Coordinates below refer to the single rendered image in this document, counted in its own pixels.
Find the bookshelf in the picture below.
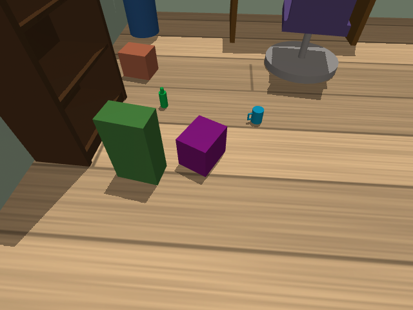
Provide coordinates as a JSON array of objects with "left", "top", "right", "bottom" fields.
[{"left": 0, "top": 0, "right": 127, "bottom": 167}]

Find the office chair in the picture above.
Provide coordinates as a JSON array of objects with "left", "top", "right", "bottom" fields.
[{"left": 265, "top": 0, "right": 357, "bottom": 84}]

